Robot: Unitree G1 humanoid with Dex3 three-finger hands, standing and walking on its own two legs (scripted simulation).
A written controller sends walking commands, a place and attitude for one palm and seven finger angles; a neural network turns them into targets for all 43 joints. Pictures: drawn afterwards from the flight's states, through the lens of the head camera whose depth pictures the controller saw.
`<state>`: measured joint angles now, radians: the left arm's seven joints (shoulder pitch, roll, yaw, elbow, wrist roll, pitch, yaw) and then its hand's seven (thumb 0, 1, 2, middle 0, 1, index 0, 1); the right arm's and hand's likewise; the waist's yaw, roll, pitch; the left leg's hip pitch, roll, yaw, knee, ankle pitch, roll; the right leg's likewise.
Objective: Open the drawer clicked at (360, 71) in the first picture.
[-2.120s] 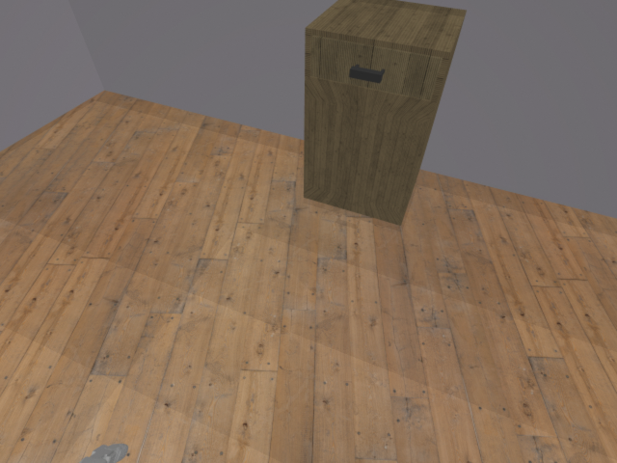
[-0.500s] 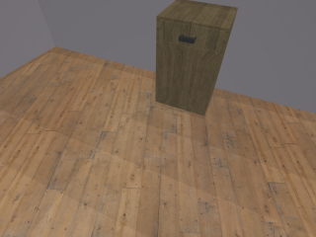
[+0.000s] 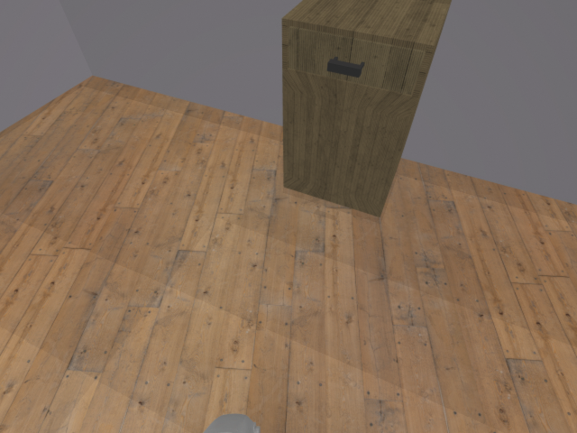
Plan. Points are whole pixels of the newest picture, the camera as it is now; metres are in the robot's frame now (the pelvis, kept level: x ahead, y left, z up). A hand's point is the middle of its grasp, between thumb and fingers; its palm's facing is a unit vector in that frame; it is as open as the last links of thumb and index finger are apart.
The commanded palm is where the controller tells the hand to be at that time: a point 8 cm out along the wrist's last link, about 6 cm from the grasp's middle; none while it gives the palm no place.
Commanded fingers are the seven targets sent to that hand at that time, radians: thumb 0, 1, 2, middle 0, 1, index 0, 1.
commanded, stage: walk to a spot facing it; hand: left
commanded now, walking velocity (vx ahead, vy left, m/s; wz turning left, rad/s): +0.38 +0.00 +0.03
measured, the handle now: (346, 65) +1.19 -0.05 -0.07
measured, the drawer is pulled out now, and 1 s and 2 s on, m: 0.00 0.00 0.00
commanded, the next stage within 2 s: turn to face it in 0.52 s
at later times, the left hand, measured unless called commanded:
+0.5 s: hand (186, 332) +0.30 +0.23 -0.16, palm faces +0.00 -0.99 -0.17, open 7.3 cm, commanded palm none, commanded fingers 0.00 0.90 0.90 -0.20 -0.30 -0.20 -0.30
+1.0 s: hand (258, 232) +0.54 +0.13 -0.15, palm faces -0.22 -0.95 -0.24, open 7.2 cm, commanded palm none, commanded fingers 0.00 0.90 0.90 -0.20 -0.30 -0.20 -0.30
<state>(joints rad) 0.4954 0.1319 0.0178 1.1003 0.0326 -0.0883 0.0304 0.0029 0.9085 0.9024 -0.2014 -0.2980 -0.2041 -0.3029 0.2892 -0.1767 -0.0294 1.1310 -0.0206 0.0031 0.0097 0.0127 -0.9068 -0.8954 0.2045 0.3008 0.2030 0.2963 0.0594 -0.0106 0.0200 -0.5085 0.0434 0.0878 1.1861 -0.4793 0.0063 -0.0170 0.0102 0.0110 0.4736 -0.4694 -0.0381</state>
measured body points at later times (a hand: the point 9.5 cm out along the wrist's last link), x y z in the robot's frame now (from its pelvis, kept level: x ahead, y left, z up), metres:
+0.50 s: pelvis +0.23 +0.05 +0.01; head +0.23 +0.06 +0.46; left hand +0.30 +0.28 -0.14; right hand +0.21 -0.19 -0.14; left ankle +0.22 +0.10 -0.73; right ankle +0.28 -0.10 -0.64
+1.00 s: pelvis +0.40 -0.02 +0.01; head +0.43 -0.04 +0.46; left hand +0.55 +0.18 -0.13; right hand +0.36 -0.24 -0.15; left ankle +0.42 +0.13 -0.64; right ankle +0.43 -0.09 -0.73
